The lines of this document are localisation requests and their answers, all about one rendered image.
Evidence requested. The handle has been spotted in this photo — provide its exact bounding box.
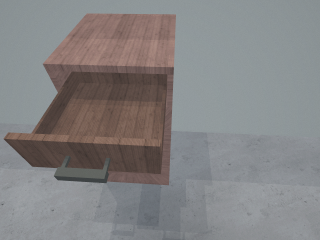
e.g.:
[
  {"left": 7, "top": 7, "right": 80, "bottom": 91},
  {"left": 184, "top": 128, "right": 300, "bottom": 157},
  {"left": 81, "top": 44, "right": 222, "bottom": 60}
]
[{"left": 54, "top": 156, "right": 111, "bottom": 183}]

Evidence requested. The cabinet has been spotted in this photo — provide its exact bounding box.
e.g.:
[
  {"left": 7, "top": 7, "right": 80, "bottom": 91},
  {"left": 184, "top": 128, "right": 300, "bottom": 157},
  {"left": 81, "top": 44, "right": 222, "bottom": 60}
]
[{"left": 43, "top": 13, "right": 176, "bottom": 186}]

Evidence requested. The drawer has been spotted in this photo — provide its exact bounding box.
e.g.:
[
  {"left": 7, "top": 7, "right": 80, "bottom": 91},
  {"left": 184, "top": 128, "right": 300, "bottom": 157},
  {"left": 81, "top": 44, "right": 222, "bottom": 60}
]
[{"left": 3, "top": 71, "right": 168, "bottom": 174}]

